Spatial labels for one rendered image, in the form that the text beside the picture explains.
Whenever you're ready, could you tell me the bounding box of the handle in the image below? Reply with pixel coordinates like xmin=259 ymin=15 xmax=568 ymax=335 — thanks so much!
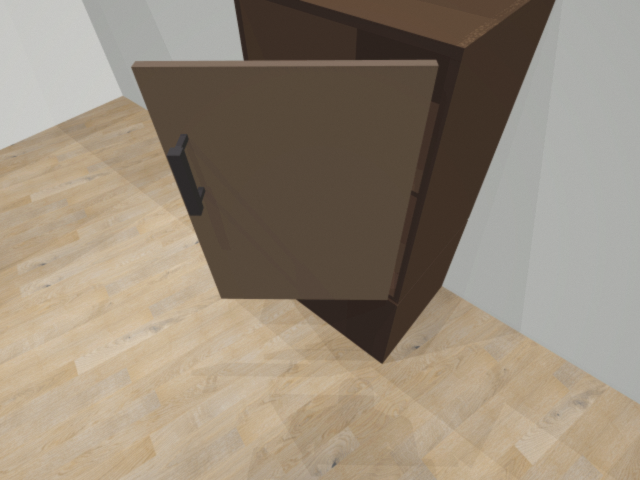
xmin=167 ymin=134 xmax=205 ymax=216

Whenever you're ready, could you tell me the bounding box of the cupboard door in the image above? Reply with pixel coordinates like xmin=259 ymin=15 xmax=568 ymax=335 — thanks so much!
xmin=131 ymin=60 xmax=439 ymax=300

